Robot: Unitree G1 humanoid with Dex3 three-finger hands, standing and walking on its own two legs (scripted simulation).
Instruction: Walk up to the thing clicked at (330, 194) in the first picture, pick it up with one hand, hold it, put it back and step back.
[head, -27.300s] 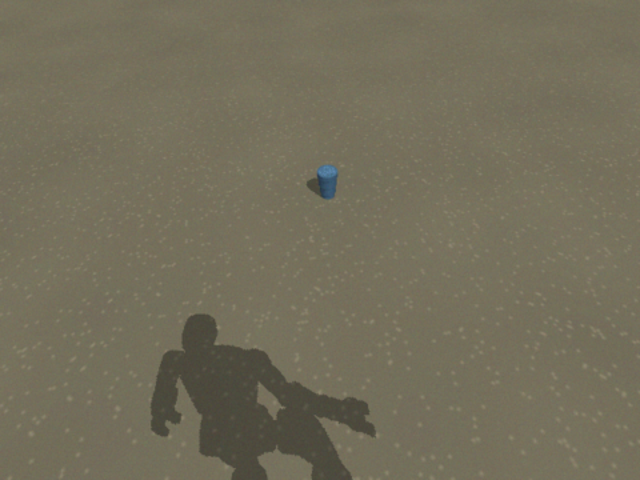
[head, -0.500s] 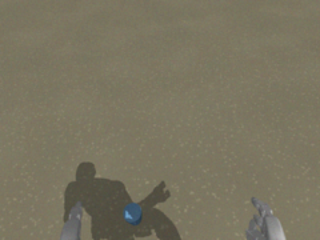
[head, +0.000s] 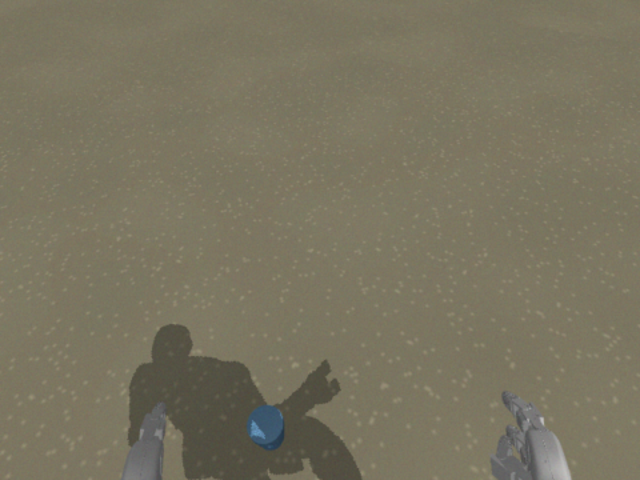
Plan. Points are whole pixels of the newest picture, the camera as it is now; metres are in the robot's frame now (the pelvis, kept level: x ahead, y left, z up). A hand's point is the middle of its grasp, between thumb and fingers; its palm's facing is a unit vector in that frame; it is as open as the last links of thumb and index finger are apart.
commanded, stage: home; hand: left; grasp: from the side
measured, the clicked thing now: (268, 431) +0.36 +0.19 -0.65
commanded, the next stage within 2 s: stand in 0.46 s
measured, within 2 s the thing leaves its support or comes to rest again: neither
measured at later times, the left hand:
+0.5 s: hand (193, 475) +0.16 +0.19 -0.06, palm faces +0.10 -0.95 -0.29, open 17.4 cm
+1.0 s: hand out of the picture +0.15 +0.22 -0.10, palm faces -0.03 -0.94 -0.33, open 9.4 cm
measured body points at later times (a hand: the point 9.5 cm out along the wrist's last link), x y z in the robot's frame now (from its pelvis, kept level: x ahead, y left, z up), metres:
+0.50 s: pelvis +0.00 +0.00 +0.00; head +0.03 +0.01 +0.45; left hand +0.16 +0.23 -0.04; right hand +0.16 -0.24 -0.07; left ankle +0.01 +0.12 -0.69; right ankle +0.00 -0.12 -0.69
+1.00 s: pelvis +0.00 +0.00 +0.01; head +0.02 +0.01 +0.46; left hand +0.14 +0.27 -0.08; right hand +0.14 -0.26 -0.09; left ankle +0.01 +0.12 -0.69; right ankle +0.00 -0.12 -0.69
